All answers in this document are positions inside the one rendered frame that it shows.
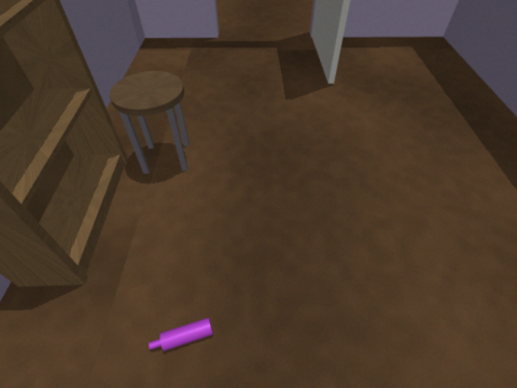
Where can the bookshelf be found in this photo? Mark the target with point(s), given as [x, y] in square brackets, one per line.
[60, 156]

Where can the bottle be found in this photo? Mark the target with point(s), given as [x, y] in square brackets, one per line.
[183, 335]

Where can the stool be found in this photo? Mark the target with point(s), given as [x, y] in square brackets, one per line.
[148, 93]

